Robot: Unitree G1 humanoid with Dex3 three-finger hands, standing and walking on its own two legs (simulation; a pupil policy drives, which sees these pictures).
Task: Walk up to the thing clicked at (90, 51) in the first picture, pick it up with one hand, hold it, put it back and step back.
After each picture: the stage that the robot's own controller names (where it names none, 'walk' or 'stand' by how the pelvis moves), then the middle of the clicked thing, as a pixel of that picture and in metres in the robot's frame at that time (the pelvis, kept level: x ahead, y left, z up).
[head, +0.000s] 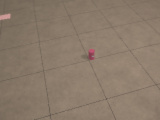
stand; (91, 54) +1.27 -0.08 -0.72
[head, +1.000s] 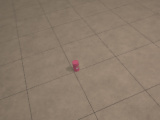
walk; (76, 65) +1.15 +0.20 -0.69
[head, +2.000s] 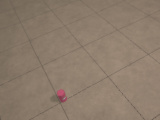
walk; (62, 95) +0.71 +0.30 -0.71
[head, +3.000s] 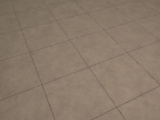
walk; out of the picture +0.47 +0.17 -0.70
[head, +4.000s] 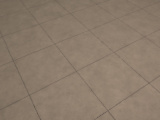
stand; out of the picture +0.39 +0.21 -0.72
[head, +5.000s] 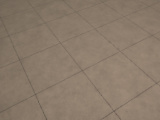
stand; out of the picture +0.37 +0.19 -0.72
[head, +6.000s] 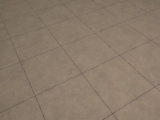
stand; out of the picture +0.40 +0.20 -0.73
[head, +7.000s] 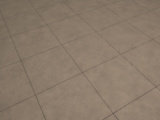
stand; out of the picture +0.39 +0.19 -0.73
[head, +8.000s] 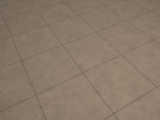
stand; out of the picture +0.39 +0.19 -0.73
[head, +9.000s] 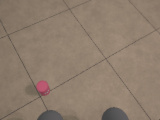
go down; (43, 88) +0.44 +0.20 -0.50
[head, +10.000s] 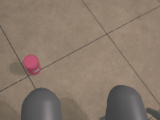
go down; (32, 65) +0.47 +0.22 -0.32
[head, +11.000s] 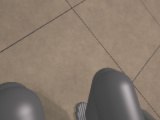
close in; out of the picture +0.45 +0.26 -0.24
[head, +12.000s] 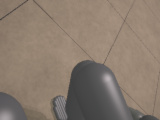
close; out of the picture +0.44 +0.29 -0.22
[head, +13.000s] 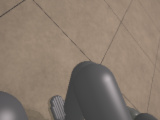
lift; out of the picture +0.44 +0.29 -0.23
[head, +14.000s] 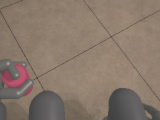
lift; (19, 81) +0.34 +0.23 -0.07
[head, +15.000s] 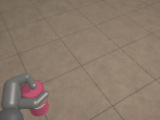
hold; (36, 98) +0.32 +0.17 +0.01
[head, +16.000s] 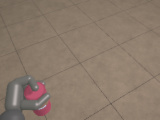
hold; (38, 99) +0.32 +0.17 -0.01
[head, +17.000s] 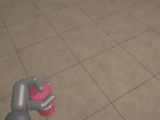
crouch; (43, 100) +0.32 +0.16 -0.02
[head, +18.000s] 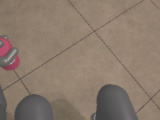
crouch; (5, 55) +0.46 +0.22 -0.10
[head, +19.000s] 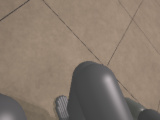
lower; out of the picture +0.44 +0.30 -0.23
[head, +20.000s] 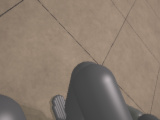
lower; out of the picture +0.44 +0.30 -0.23
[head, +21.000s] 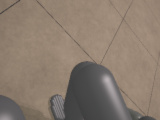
lower; out of the picture +0.45 +0.31 -0.23
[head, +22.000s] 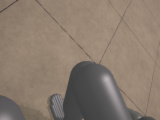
lower; out of the picture +0.45 +0.31 -0.23
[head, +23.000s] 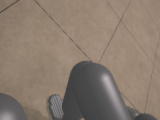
draw back; out of the picture +0.45 +0.29 -0.24
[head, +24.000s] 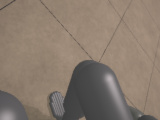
rise; out of the picture +0.45 +0.29 -0.24
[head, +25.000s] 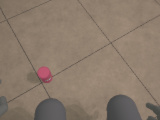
walk; (45, 75) +0.47 +0.21 -0.43
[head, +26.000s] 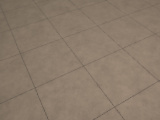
stand; out of the picture +0.41 +0.17 -0.66
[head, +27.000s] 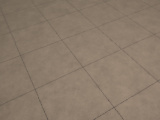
stand; out of the picture +0.42 +0.19 -0.67
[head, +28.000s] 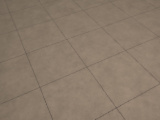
stand; out of the picture +0.42 +0.17 -0.71
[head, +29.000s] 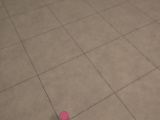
walk; (64, 118) +0.45 +0.15 -0.70
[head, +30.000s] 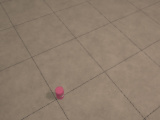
walk; (59, 93) +0.62 +0.17 -0.71
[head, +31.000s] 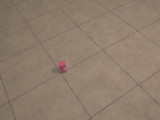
walk; (62, 67) +0.94 +0.29 -0.69
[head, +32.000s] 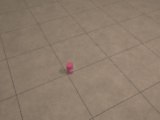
stand; (69, 68) +1.04 +0.15 -0.71
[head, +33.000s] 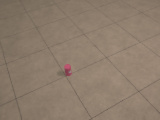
stand; (68, 70) +1.05 +0.18 -0.72
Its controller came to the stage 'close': yes
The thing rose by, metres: 0.70
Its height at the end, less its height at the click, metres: +0.00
